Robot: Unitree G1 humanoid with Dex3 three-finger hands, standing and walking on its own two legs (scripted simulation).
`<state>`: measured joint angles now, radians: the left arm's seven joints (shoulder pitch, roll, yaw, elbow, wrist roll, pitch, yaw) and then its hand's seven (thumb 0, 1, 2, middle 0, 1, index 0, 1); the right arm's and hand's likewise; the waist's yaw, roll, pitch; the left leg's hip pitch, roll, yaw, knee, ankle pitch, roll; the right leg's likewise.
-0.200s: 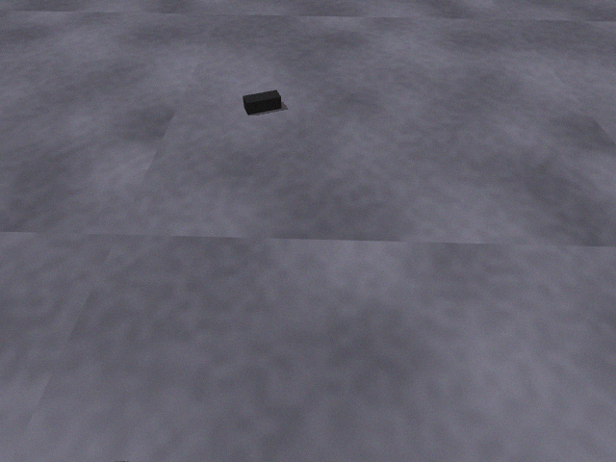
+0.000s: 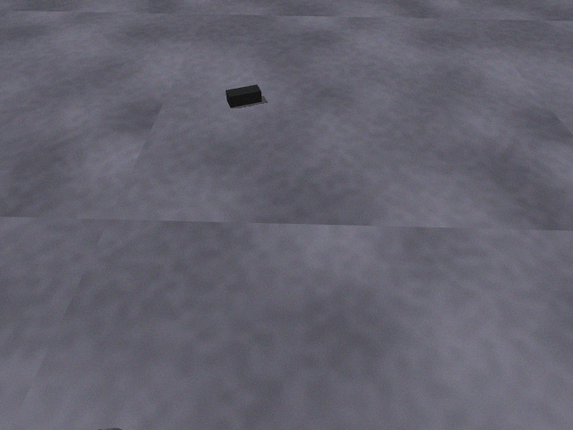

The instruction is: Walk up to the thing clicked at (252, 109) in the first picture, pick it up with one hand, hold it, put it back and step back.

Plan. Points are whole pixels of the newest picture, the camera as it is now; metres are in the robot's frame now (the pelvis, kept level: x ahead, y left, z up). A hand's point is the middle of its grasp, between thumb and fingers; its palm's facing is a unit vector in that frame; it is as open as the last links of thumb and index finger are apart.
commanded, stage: stand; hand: left
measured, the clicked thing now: (243, 96) +2.11 +0.32 -0.74
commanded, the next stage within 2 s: walk up in 0.92 s
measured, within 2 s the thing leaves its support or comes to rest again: neither
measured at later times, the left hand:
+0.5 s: hand out of the picture +0.08 +0.25 -0.16, palm faces -0.02 -0.94 -0.34, open 7.4 cm
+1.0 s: hand out of the picture +0.09 +0.26 -0.15, palm faces +0.03 -0.95 -0.32, open 7.4 cm
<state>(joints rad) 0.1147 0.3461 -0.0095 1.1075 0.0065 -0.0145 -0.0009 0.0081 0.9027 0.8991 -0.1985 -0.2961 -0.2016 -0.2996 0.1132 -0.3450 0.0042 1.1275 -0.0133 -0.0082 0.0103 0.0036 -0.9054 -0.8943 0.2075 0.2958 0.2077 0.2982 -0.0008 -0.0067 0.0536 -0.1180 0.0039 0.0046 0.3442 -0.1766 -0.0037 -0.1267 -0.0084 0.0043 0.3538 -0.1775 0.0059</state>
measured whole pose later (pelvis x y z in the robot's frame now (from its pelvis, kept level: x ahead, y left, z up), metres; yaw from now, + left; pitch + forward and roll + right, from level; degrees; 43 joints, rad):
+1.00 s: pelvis +0.02 +0.00 +0.00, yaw +2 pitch -1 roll +0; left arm 0.15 0.36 0.05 1.06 0.03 -0.03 -0.06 0.01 0.90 0.90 -0.20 -0.30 -0.20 -0.30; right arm 0.18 -0.36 -0.04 1.08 -0.03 -0.02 0.05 0.00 -0.90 -0.89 0.21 0.30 0.21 0.30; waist 0.01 0.00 0.02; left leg -0.18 0.00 -0.03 0.47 -0.36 0.03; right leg -0.16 -0.01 -0.04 0.45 -0.38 -0.02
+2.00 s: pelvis +0.51 +0.04 -0.01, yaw +14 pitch -2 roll -2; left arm 0.24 0.39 0.07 0.91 0.02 -0.07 -0.09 0.01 0.90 0.90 -0.20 -0.30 -0.20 -0.30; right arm 0.23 -0.45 -0.06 0.90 -0.02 -0.09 0.07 0.01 -0.91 -0.89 0.21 0.30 0.21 0.30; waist 0.04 0.03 0.06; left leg -0.56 0.11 0.05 0.89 -0.27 0.02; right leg -0.15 -0.01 -0.14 0.46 -0.28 -0.04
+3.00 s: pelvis +1.07 +0.05 -0.02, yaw +16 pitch -2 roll -2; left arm 0.34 0.43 0.08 0.86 0.02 -0.04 -0.08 0.01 0.90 0.90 -0.20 -0.30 -0.20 -0.30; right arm 0.26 -0.42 -0.05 0.91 -0.02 -0.07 0.05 0.01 -0.90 -0.89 0.21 0.30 0.21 0.30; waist 0.07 -0.01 0.07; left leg -0.49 0.09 0.09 0.62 -0.17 0.02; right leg -0.07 0.04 -0.16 0.49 -0.39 -0.06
